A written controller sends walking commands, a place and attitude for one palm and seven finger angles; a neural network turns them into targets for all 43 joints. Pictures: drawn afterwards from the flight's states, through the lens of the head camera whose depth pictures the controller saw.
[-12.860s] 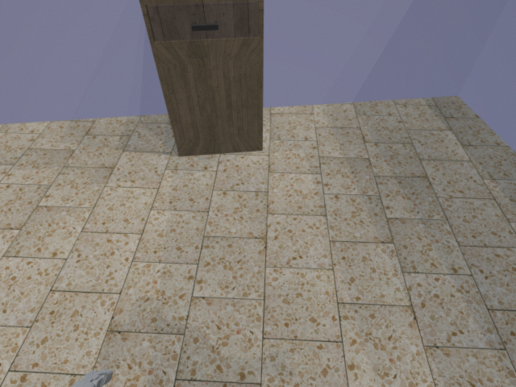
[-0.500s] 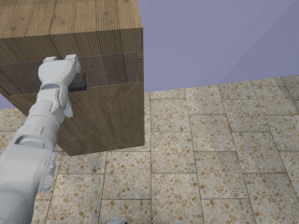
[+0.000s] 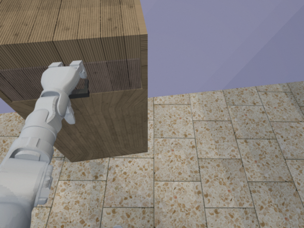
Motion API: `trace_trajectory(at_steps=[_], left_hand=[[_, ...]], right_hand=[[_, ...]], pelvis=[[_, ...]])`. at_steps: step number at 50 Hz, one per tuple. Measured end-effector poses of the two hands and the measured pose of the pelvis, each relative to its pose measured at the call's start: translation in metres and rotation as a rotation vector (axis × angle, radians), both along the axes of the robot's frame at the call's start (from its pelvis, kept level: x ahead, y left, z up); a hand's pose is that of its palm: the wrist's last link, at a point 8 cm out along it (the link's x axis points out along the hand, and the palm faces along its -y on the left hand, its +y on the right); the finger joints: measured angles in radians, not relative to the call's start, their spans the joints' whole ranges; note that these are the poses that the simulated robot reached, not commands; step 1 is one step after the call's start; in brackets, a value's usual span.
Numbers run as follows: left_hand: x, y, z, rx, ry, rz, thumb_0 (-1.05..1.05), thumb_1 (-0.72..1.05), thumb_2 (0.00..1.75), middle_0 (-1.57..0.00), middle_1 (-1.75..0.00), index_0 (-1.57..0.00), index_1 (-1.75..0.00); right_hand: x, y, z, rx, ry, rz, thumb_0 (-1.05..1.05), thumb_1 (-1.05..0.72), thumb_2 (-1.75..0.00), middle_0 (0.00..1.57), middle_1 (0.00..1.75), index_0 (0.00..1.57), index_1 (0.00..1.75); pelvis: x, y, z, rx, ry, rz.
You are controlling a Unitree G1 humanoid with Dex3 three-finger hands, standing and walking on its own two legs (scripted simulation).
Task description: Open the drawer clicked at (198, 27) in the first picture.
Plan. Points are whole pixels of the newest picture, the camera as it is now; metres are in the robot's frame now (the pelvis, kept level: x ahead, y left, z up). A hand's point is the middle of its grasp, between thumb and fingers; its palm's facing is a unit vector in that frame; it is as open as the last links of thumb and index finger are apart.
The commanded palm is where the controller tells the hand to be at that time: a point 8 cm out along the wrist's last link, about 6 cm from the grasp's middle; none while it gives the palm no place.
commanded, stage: move the hooked fingers above the handle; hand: left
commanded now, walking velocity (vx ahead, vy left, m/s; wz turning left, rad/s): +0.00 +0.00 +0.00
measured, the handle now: (71, 89) +0.54 +0.24 +0.00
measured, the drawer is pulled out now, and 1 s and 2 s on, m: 0.00 0.00 0.00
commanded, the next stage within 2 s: none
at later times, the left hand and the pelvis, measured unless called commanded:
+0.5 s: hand (75, 87) +0.50 +0.20 +0.05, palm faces -0.02 -0.08 -1.00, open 13.8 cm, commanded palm +0.47 +0.23 +0.11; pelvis +0.00 +0.01 -0.01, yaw -1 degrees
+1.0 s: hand (75, 88) +0.49 +0.20 +0.05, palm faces -0.01 -0.08 -1.00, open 13.9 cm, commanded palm +0.48 +0.23 +0.11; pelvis -0.01 +0.00 -0.01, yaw +0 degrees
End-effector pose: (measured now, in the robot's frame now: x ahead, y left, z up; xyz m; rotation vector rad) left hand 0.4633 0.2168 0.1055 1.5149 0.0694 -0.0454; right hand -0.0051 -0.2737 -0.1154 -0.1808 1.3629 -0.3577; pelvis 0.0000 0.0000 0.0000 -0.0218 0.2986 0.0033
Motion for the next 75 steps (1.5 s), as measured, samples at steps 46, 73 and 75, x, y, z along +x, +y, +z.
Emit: trace_trajectory(at_steps=[46, 73, 75], left_hand=[[0.003, -0.008, 0.006, -0.007, -0.001, -0.031, 0.00, -0.49, 0.31, -0.33, -1.20, -0.32, -1.20], [0.017, -0.006, 0.001, -0.021, -0.055, -0.016, 0.00, -0.49, 0.31, -0.36, -1.22, -0.32, -1.20], [0.016, -0.003, -0.002, -0.004, -0.072, 0.015, 0.00, -0.49, 0.31, -0.37, -1.23, -0.32, -1.20]], right_hand=[[-0.002, -0.002, 0.005, -0.040, -0.022, 0.021, 0.01, -0.90, -0.90, 0.21, 0.30, 0.20, 0.30], [-0.008, 0.011, 0.000, -0.017, 0.008, 0.003, 0.01, -0.90, -0.90, 0.21, 0.30, 0.20, 0.30], [-0.007, 0.011, -0.004, -0.005, 0.001, 0.004, 0.01, -0.90, -0.90, 0.21, 0.30, 0.20, 0.30]], pelvis=[[-0.012, 0.003, -0.002, -0.006, -0.003, 0.012], [-0.005, 0.010, -0.006, -0.010, 0.030, -0.002], [-0.006, 0.010, -0.007, -0.007, 0.036, -0.010]])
